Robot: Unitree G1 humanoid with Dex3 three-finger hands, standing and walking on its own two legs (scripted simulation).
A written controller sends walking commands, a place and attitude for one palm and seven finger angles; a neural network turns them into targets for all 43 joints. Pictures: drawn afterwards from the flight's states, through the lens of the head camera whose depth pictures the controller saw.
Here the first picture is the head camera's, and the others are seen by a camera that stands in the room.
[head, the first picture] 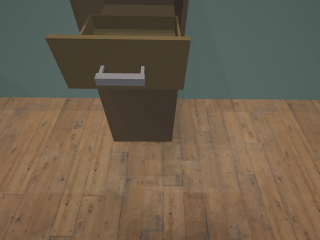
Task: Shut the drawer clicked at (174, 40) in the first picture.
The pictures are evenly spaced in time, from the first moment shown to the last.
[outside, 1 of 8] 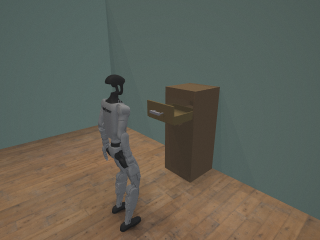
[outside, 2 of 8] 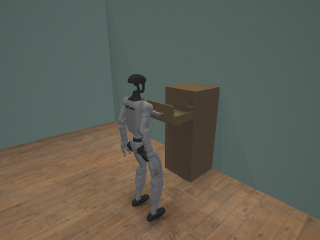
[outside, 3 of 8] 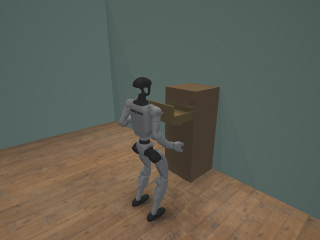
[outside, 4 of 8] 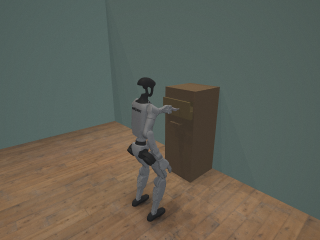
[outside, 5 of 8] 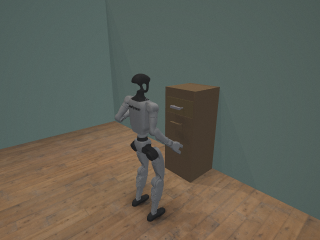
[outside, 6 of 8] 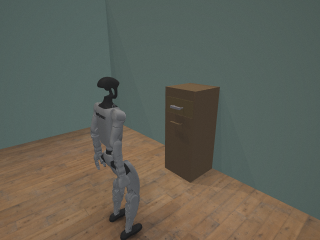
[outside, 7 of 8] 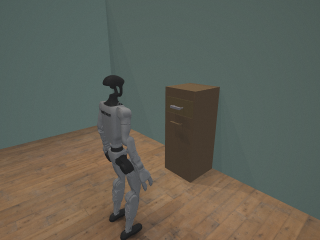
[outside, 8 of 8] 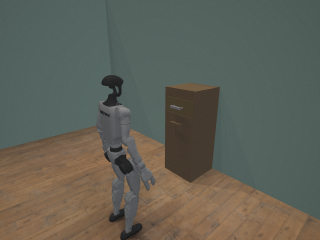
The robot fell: no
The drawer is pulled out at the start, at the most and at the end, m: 0.30 0.30 0.00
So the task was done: yes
